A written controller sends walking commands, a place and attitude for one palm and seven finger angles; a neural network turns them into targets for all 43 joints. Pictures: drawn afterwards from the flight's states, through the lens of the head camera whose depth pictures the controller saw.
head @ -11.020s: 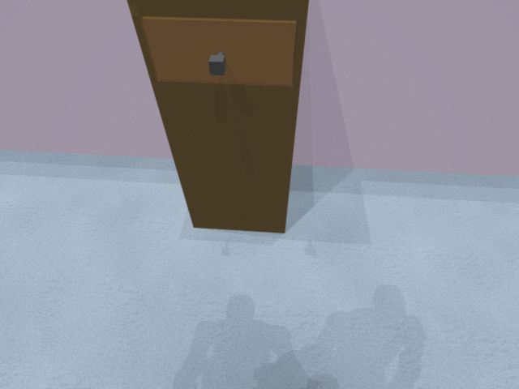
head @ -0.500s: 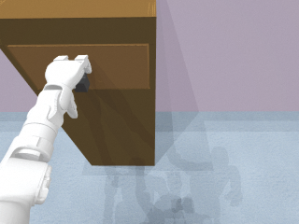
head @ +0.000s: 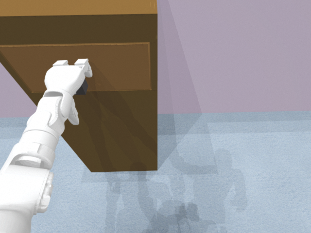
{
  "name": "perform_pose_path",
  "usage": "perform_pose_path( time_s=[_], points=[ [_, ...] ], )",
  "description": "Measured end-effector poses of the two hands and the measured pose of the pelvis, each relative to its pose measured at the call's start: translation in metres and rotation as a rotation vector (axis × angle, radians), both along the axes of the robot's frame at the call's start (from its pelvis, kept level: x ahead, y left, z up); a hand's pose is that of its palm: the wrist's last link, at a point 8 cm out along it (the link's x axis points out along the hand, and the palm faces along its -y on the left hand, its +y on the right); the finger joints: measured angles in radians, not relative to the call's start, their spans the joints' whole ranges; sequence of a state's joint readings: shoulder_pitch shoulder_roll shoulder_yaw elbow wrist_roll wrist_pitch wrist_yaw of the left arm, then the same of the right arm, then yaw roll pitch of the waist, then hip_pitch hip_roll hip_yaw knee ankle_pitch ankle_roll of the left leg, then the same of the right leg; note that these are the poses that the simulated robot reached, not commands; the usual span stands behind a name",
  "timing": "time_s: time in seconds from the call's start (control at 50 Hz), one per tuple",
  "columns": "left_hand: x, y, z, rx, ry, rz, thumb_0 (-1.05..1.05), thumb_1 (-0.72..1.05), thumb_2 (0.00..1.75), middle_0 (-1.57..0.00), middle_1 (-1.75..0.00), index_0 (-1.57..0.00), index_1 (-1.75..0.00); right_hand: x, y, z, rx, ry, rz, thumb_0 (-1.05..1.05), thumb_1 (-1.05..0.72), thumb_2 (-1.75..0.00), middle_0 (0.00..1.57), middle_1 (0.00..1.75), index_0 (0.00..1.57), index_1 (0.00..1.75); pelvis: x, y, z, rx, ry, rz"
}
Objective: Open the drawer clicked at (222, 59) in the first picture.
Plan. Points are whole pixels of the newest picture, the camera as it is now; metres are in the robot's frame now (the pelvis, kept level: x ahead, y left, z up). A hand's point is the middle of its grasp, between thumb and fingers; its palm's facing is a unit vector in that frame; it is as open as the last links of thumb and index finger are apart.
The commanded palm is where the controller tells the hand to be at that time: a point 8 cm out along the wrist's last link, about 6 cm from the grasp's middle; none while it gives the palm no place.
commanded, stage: lower the fingers behind the handle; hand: left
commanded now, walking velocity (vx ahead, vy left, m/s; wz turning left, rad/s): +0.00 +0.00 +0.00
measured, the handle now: (80, 80) +0.51 +0.21 +0.10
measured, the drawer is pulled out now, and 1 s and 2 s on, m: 0.00 0.00 0.04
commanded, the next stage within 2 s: close the thumb around the handle in 0.12 s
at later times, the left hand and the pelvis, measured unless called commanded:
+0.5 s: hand (74, 94) +0.46 +0.22 +0.09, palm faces +0.00 -0.02 -1.00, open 11.8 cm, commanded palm +0.44 +0.23 +0.14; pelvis +0.01 +0.00 +0.00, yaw +0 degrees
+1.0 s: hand (75, 95) +0.47 +0.22 +0.08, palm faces -0.02 -0.02 -1.00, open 7.0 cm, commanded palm +0.45 +0.23 +0.14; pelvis +0.01 -0.01 +0.00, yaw +1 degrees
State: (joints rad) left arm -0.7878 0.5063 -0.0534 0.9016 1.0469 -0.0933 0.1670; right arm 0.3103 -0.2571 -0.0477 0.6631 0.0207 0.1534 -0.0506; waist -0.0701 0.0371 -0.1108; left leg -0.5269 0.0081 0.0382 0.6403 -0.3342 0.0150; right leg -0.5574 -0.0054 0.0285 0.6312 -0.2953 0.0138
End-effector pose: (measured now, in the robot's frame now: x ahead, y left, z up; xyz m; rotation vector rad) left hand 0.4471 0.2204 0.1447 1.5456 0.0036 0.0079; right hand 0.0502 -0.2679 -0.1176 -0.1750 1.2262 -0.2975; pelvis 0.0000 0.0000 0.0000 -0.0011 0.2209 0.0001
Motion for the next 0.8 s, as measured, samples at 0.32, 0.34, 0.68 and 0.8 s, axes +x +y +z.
perform_pose_path(
  time_s=[0.32, 0.34, 0.68, 0.8],
  points=[
    [0.001, 0.0, -0.001, -0.005, 0.009, 0.001, 0.0, -0.45, 0.32, -0.32, -1.2, -0.3, -1.2, -0.005, 0.0, 0.0, 0.002, 0.007, -0.017, 0.01, -0.91, -0.9, 0.2, 0.3, 0.2, 0.3, 0.003, 0.0, 0.001, 0.0, 0.002, -0.007],
    [0.001, 0.0, -0.001, -0.003, 0.008, 0.0, 0.0, -0.43, 0.33, -0.32, -1.21, -0.3, -1.2, -0.005, 0.0, 0.0, 0.003, 0.006, -0.018, 0.01, -0.91, -0.9, 0.2, 0.3, 0.2, 0.3, 0.003, 0.0, 0.001, 0.0, 0.002, -0.008],
    [0.003, -0.003, -0.001, 0.013, 0.018, 0.018, 0.0, 0.32, 0.65, -0.38, -1.29, -0.36, -1.28, 0.013, -0.001, -0.001, 0.008, -0.017, 0.01, 0.01, -0.91, -0.9, 0.2, 0.3, 0.2, 0.3, 0.006, -0.002, 0.001, 0.001, 0.001, 0.006],
    [0.0, -0.002, -0.009, 0.0, 0.042, 0.016, 0.01, 0.49, 0.75, -0.4, -1.32, -0.37, -1.32, 0.014, -0.002, -0.002, 0.007, -0.013, 0.013, 0.01, -0.91, -0.9, 0.2, 0.3, 0.2, 0.3, 0.007, -0.004, 0.0, 0.0, 0.0, 0.009]
  ],
)
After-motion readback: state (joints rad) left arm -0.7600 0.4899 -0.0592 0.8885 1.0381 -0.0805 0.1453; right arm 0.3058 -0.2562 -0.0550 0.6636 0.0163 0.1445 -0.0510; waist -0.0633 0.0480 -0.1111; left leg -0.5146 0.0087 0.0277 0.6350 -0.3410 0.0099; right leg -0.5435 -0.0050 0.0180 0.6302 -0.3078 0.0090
